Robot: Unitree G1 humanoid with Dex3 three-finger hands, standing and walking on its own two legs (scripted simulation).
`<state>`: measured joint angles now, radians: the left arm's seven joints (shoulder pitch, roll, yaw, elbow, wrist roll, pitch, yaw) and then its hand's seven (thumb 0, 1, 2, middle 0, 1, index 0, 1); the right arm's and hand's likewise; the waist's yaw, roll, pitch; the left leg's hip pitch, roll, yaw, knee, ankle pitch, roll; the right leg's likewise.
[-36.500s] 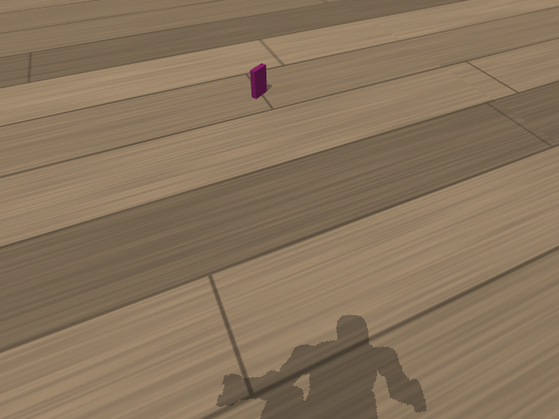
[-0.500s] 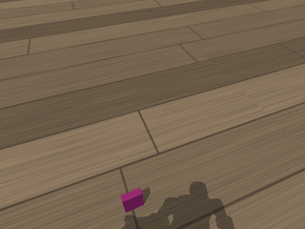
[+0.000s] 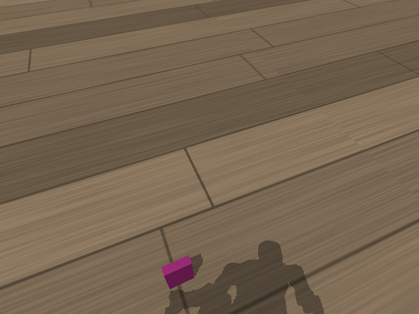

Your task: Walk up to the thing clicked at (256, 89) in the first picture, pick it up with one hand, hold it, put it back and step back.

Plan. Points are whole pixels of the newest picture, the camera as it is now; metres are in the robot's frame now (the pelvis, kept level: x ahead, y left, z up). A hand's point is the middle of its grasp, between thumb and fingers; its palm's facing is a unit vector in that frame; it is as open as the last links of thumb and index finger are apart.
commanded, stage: stand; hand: left
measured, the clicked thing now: (178, 272) +0.41 +0.17 -0.69
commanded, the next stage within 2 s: step back in 0.94 s
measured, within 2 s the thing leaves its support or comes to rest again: neither
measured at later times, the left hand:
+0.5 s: hand out of the picture +0.10 +0.24 -0.16, palm faces -0.02 -0.94 -0.33, open 7.4 cm
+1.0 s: hand out of the picture +0.09 +0.25 -0.16, palm faces -0.01 -0.94 -0.34, open 7.4 cm
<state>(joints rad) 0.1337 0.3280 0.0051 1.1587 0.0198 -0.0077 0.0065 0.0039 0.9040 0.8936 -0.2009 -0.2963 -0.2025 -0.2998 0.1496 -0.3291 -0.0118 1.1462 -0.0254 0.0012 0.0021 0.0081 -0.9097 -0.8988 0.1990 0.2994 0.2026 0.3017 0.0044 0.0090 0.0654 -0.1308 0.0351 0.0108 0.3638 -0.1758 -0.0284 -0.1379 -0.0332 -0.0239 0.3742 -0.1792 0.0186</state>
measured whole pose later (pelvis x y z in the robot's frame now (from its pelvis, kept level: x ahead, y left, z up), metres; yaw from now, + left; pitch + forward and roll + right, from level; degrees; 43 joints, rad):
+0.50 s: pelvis +0.02 +0.00 +0.00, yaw -1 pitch -3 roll +0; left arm 0.09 0.33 0.01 1.15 0.01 -0.01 0.00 0.00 0.90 0.89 -0.20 -0.30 -0.20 -0.30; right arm 0.11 -0.33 0.00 1.15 -0.02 -0.01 0.00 0.01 -0.91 -0.90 0.20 0.30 0.20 0.30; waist 0.00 0.00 0.06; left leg -0.09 0.04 0.02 0.32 -0.18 -0.03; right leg -0.11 -0.03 -0.01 0.34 -0.18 0.02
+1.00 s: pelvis +0.01 +0.00 +0.00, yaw -1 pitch -2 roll +0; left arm 0.10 0.34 0.03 1.12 0.00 0.00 0.00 0.00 0.90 0.89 -0.20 -0.30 -0.20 -0.30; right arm 0.10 -0.35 -0.01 1.12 -0.01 0.01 0.01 0.01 -0.91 -0.90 0.20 0.30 0.20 0.30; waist 0.00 0.01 0.08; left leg -0.14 0.06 0.02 0.39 -0.20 -0.03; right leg -0.14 -0.01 -0.01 0.38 -0.19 0.01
